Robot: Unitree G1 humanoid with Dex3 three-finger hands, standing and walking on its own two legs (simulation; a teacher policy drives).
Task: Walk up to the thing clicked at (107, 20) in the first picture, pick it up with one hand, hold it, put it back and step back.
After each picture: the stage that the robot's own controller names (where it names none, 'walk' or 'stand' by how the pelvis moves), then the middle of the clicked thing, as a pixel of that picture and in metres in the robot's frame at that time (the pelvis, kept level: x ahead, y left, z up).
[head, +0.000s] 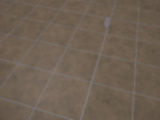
stand; (107, 22) +1.91 -0.34 -0.72
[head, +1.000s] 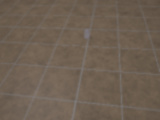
walk; (86, 33) +1.79 +0.07 -0.69
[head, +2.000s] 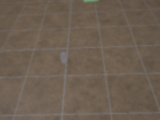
walk; (63, 57) +1.18 +0.30 -0.71
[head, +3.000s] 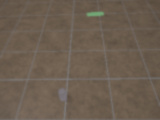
walk; (62, 94) +0.73 +0.24 -0.72
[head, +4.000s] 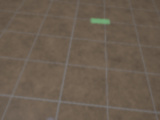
stand; out of the picture +0.43 +0.21 -0.69
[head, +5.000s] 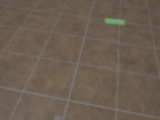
stand; out of the picture +0.44 +0.17 -0.70
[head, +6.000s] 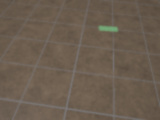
walk; out of the picture +0.42 +0.17 -0.72
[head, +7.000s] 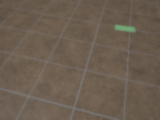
walk; out of the picture +0.40 +0.14 -0.69
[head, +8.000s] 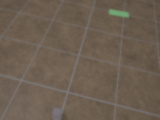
walk; (57, 114) +0.43 +0.14 -0.69
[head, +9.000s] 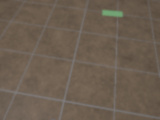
stand; out of the picture +0.35 +0.19 -0.68
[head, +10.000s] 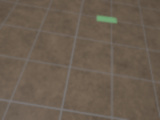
walk; out of the picture +0.29 +0.14 -0.70
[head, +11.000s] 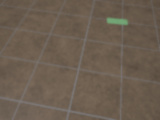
walk; out of the picture +0.30 +0.17 -0.69
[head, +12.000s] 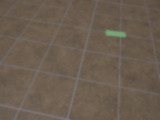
stand; out of the picture +0.31 +0.16 -0.71
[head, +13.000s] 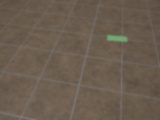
stand; out of the picture +0.29 +0.18 -0.73
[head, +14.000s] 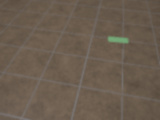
stand; out of the picture +0.28 +0.17 -0.73
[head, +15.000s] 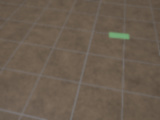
go down; out of the picture +0.28 +0.17 -0.72
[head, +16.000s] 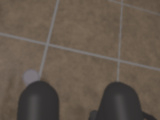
go down; (32, 79) +0.38 +0.19 -0.30
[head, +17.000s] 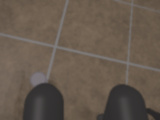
approach; (39, 81) +0.37 +0.18 -0.30
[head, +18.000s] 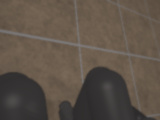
close in; out of the picture +0.36 +0.22 -0.22
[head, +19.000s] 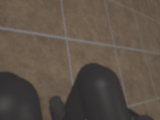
close; out of the picture +0.37 +0.23 -0.22
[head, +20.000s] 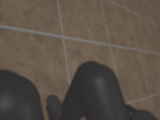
lift; out of the picture +0.37 +0.22 -0.22
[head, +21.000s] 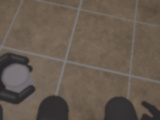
lift; (20, 83) +0.32 +0.21 -0.02
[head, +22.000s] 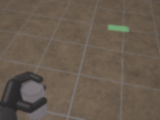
lift; (34, 100) +0.30 +0.17 +0.01
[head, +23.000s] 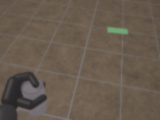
hold; (35, 97) +0.31 +0.17 +0.01
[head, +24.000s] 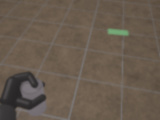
hold; (34, 97) +0.31 +0.17 +0.02
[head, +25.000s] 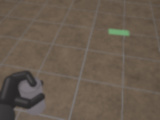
crouch; (33, 96) +0.31 +0.18 +0.02
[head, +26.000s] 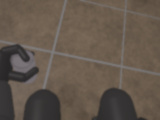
crouch; (25, 67) +0.39 +0.19 -0.09
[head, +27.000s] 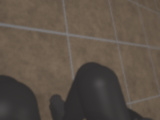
lower; out of the picture +0.40 +0.26 -0.22
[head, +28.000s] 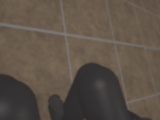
lower; out of the picture +0.39 +0.26 -0.22
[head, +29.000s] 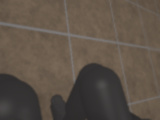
lower; out of the picture +0.38 +0.25 -0.22
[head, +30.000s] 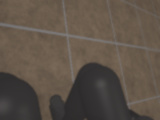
lower; out of the picture +0.38 +0.25 -0.22
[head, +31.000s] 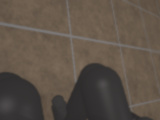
loosen; out of the picture +0.37 +0.24 -0.22
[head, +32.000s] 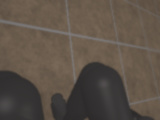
withdraw; out of the picture +0.36 +0.24 -0.22
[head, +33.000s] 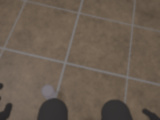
walk; (48, 92) +0.37 +0.18 -0.45
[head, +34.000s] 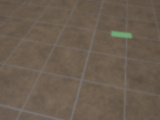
stand; out of the picture +0.31 +0.16 -0.66
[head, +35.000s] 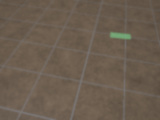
stand; out of the picture +0.31 +0.17 -0.67
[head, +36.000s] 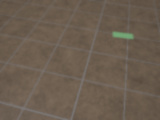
stand; out of the picture +0.32 +0.17 -0.69
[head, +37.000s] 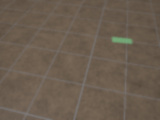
stand; out of the picture +0.32 +0.17 -0.72
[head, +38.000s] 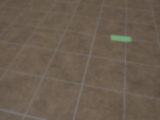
stand; out of the picture +0.29 +0.17 -0.73
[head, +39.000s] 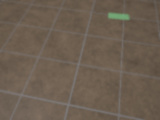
walk; out of the picture +0.33 +0.19 -0.71
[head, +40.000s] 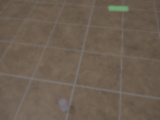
walk; (63, 105) +0.53 +0.21 -0.71
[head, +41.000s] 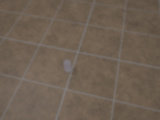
walk; (67, 66) +0.84 +0.16 -0.69
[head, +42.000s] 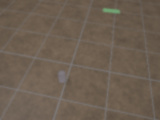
stand; (62, 76) +0.90 +0.19 -0.72
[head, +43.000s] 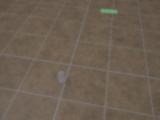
stand; (61, 77) +0.93 +0.20 -0.72
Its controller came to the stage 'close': yes
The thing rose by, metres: 0.72
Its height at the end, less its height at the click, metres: +0.00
